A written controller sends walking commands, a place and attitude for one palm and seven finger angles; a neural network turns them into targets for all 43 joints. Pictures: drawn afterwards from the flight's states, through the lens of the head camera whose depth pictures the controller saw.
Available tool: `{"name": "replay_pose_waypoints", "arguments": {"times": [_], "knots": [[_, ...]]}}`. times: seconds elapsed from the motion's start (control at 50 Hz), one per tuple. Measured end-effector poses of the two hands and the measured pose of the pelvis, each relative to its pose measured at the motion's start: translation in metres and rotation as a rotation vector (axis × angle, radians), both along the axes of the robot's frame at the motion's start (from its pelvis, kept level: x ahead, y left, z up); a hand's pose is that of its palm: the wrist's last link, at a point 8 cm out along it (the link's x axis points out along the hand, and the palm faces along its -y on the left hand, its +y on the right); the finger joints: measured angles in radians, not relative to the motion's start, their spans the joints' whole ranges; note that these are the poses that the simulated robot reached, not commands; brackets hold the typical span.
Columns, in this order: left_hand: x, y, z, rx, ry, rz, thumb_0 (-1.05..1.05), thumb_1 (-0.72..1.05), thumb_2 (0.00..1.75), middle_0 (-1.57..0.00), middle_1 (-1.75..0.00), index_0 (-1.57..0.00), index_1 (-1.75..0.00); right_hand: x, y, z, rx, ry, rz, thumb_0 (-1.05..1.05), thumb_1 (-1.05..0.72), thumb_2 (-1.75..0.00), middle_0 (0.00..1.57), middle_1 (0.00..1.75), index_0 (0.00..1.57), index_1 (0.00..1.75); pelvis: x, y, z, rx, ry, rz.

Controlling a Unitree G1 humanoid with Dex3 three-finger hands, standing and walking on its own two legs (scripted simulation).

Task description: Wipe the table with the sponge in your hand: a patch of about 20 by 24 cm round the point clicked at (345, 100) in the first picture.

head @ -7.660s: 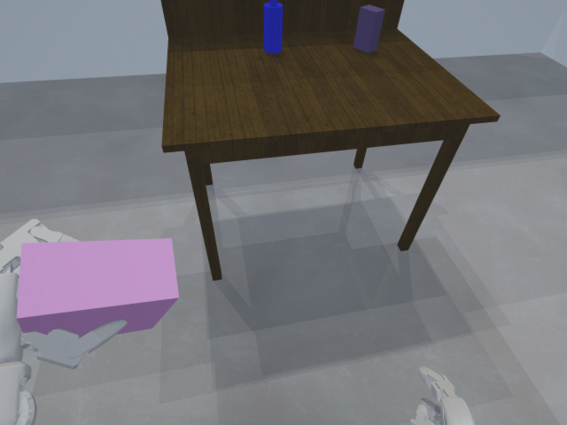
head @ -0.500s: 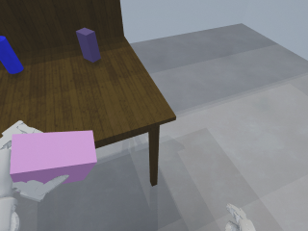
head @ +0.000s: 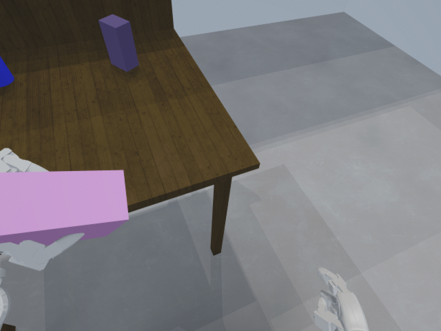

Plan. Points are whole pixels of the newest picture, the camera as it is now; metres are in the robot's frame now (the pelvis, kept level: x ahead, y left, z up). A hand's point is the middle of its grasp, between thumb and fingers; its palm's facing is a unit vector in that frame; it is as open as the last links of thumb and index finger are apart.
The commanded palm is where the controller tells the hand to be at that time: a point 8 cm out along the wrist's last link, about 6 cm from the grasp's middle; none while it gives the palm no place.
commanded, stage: shuffle to correct the standing spot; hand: left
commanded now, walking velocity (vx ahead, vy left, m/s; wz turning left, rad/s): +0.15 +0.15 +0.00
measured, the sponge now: (81, 209) +0.25 +0.22 +0.14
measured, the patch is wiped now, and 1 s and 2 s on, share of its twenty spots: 0.00 0.00 0.00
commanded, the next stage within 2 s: come to a stop and stand still in 0.78 s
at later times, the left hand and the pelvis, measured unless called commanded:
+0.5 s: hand (25, 190) +0.26 +0.28 +0.16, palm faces +0.43 -0.82 -0.38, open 10.1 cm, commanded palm +0.20 +0.32 +0.18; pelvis +0.05 +0.04 -0.03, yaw +2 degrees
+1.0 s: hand out of the picture +0.31 +0.36 +0.17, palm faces +0.43 -0.81 -0.39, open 10.1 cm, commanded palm +0.24 +0.40 +0.18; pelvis +0.09 +0.11 -0.02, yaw +1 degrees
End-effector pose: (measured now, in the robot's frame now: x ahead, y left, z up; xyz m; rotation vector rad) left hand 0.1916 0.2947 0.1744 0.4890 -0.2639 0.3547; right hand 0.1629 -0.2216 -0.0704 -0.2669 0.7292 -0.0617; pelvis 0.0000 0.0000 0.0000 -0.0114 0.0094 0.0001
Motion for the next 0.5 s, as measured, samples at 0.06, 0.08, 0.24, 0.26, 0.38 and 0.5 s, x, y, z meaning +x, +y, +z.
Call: {"name": "replay_pose_waypoints", "arguments": {"times": [0.06,0.08,0.24,0.26,0.38,0.5], "knots": [[-0.001,0.003,0.007,0.004,-0.036,0.006,-0.01,-0.51,1.01,-0.75,-1.35,-0.75,-1.34,0.012,0.008,0.001,0.011,-0.023,0.016,0.02,-0.90,-0.90,0.21,0.30,0.20,0.30,0.004,0.005,-0.001,-0.004,0.002,0.001],[-0.002,0.003,0.008,0.001,-0.041,0.005,-0.01,-0.51,1.01,-0.75,-1.35,-0.75,-1.34,0.016,0.010,0.001,0.014,-0.031,0.018,0.02,-0.90,-0.90,0.21,0.30,0.20,0.30,0.006,0.007,-0.002,-0.004,0.003,0.002],[0.007,0.015,-0.008,-0.037,-0.016,0.026,-0.01,-0.51,1.01,-0.75,-1.35,-0.75,-1.34,0.039,0.023,-0.002,0.017,-0.054,0.009,0.02,-0.90,-0.90,0.21,0.30,0.20,0.30,0.023,0.020,-0.009,0.002,-0.002,0.009],[0.009,0.017,-0.009,-0.036,-0.015,0.031,-0.01,-0.51,1.01,-0.75,-1.35,-0.75,-1.34,0.041,0.024,-0.003,0.019,-0.053,0.007,0.02,-0.90,-0.90,0.21,0.30,0.20,0.30,0.025,0.021,-0.010,0.004,-0.002,0.011],[0.022,0.020,-0.003,-0.005,-0.042,0.023,-0.01,-0.50,1.01,-0.75,-1.35,-0.75,-1.34,0.050,0.029,-0.013,0.038,-0.035,0.002,0.02,-0.90,-0.90,0.21,0.30,0.20,0.30,0.037,0.026,-0.016,-0.011,-0.003,0.028],[0.024,0.029,-0.002,0.018,-0.098,-0.005,-0.01,-0.50,1.01,-0.75,-1.35,-0.75,-1.34,0.055,0.029,-0.023,0.013,-0.004,-0.024,0.02,-0.90,-0.90,0.21,0.30,0.20,0.30,0.046,0.039,-0.028,-0.009,0.001,0.029]]}}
